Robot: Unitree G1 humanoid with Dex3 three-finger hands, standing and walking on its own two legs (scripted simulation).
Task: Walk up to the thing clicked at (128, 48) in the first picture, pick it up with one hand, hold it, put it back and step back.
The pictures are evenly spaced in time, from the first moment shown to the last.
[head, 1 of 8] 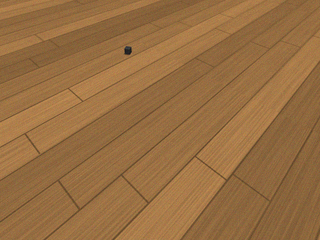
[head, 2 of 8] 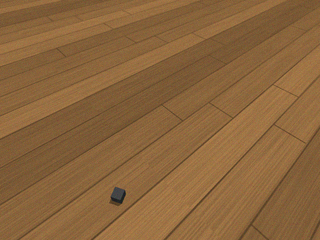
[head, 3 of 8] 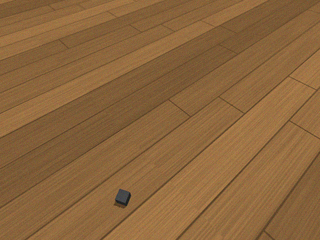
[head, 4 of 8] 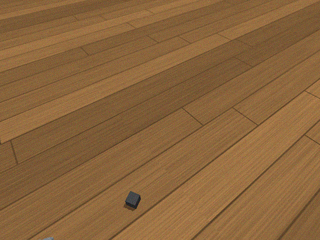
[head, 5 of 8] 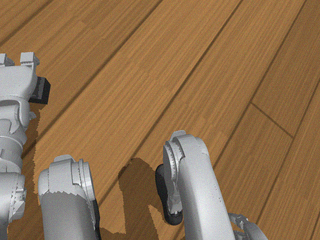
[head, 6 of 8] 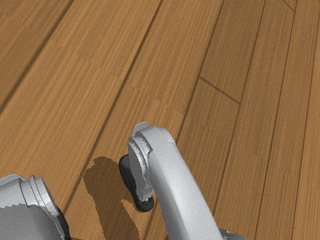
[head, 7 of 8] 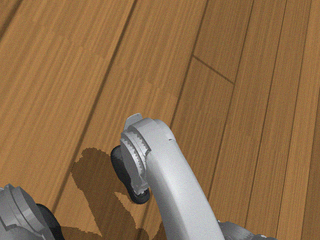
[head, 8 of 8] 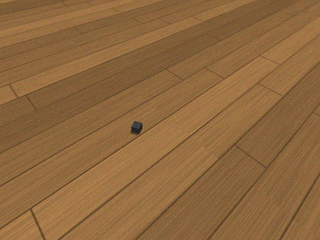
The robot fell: no
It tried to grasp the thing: yes
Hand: left
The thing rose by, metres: 0.66
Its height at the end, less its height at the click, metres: +0.00
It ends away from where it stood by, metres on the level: 0.04
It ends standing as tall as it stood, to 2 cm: yes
